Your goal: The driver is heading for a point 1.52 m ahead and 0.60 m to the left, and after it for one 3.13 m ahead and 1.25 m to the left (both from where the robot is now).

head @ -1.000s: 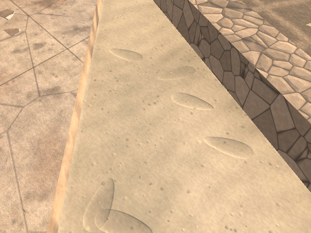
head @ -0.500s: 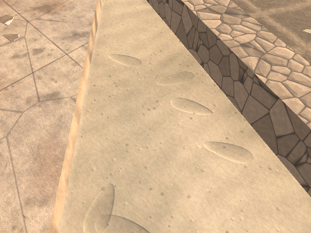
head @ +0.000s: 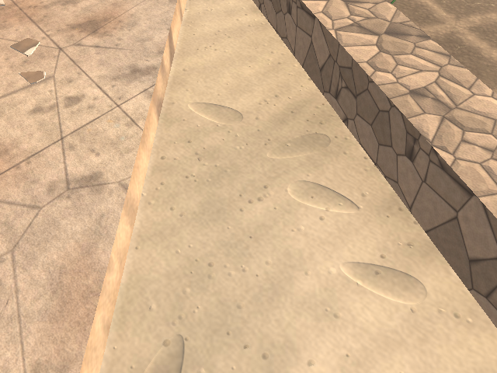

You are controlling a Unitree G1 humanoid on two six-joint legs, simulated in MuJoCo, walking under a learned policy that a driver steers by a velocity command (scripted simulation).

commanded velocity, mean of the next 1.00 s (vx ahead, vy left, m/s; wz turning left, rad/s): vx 0.49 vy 0.00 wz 0.25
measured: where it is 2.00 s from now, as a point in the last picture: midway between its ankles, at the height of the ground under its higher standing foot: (252, 293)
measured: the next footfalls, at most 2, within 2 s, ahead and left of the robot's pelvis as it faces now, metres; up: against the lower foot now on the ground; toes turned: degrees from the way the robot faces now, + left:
left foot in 0.22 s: +0.33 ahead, +0.13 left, +0.00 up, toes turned +2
right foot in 0.76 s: +0.62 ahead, -0.09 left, +0.00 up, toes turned +11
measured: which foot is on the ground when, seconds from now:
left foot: up 0.00-0.20, down 0.22-0.76, up 0.78-1.00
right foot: down 0.00-0.24, up 0.26-0.74, down 0.76-1.00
